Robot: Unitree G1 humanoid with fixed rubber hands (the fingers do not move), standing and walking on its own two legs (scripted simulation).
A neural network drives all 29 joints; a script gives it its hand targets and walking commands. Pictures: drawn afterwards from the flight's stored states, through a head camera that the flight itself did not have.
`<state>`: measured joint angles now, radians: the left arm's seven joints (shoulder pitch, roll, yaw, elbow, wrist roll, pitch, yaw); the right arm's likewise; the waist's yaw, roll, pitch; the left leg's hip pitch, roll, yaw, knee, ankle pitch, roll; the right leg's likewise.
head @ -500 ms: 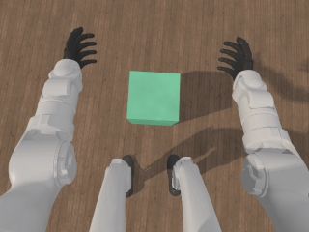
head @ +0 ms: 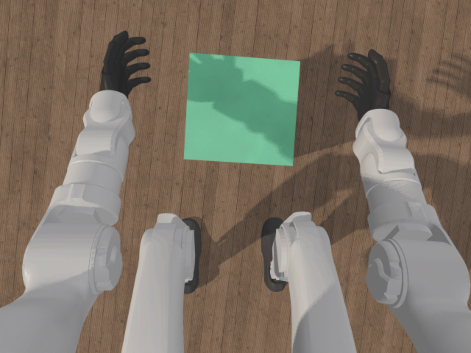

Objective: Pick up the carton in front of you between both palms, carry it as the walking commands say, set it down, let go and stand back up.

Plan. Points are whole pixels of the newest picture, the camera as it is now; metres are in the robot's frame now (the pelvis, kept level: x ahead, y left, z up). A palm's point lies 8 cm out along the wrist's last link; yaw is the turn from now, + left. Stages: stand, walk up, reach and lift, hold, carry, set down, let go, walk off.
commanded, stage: reach and lift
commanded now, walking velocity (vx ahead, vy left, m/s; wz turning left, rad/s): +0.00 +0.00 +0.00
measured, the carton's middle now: (238, 119) +0.48 -0.01 -0.38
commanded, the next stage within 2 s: none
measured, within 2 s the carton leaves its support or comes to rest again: leaves its support in 1.32 s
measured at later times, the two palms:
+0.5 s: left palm (152, 108) +0.49 +0.17 -0.32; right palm (326, 118) +0.47 -0.20 -0.32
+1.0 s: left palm (167, 109) +0.49 +0.14 -0.31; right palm (313, 114) +0.48 -0.17 -0.31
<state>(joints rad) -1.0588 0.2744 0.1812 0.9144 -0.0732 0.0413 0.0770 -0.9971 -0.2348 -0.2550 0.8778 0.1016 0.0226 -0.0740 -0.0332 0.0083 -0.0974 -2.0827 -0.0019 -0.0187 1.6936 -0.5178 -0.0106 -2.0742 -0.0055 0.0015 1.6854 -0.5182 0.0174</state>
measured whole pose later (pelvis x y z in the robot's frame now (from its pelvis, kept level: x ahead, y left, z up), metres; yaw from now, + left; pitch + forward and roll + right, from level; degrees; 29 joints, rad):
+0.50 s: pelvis -0.05 +0.00 -0.14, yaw +0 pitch +38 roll +0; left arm -1.43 0.39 0.01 1.16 -0.26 0.02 0.11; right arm -1.38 -0.35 -0.07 1.13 0.28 0.01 -0.13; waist -0.03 0.00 0.35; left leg -2.30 0.00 -0.02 2.16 -0.52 -0.02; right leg -2.30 0.01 0.01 2.16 -0.52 0.02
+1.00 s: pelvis -0.04 +0.00 -0.13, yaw +0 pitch +39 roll +0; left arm -1.42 0.30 -0.01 1.18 -0.25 -0.02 0.13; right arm -1.40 -0.29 -0.02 1.16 0.28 -0.02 -0.14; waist -0.03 0.00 0.30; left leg -2.30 -0.01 -0.02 2.15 -0.53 -0.01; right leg -2.29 0.01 0.01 2.14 -0.53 0.02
